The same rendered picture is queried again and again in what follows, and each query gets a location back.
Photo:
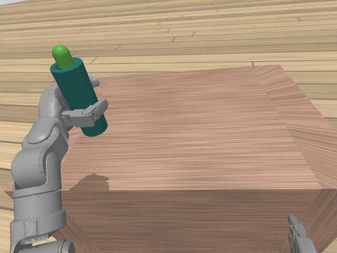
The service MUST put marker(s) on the right robot hand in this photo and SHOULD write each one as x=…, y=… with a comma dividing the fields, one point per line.
x=297, y=237

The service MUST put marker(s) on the bottle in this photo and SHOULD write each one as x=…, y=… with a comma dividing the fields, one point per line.
x=72, y=78

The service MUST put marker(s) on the left robot hand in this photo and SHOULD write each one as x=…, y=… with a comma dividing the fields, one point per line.
x=53, y=104

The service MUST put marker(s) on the left robot arm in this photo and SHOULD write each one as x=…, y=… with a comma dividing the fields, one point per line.
x=36, y=175

